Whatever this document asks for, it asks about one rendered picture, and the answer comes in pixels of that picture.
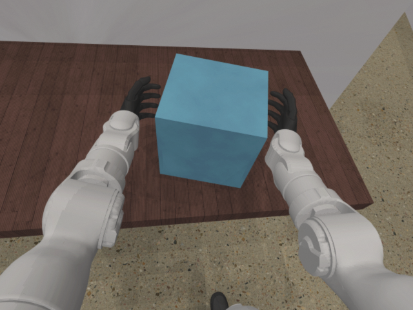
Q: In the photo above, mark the right robot upper arm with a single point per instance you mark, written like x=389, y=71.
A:
x=345, y=251

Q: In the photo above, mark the robot right hand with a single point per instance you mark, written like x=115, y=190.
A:
x=288, y=118

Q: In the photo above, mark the robot left hand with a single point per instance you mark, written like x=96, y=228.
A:
x=133, y=101

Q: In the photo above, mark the left robot forearm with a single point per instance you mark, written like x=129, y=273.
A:
x=108, y=161

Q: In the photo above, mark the table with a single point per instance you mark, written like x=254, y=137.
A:
x=56, y=97

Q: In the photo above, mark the left robot upper arm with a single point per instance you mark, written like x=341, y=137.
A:
x=53, y=275

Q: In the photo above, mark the right robot forearm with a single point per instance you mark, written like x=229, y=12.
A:
x=300, y=186

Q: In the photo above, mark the robot right foot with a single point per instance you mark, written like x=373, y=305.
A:
x=218, y=301

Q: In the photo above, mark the carton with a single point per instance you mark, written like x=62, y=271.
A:
x=212, y=120

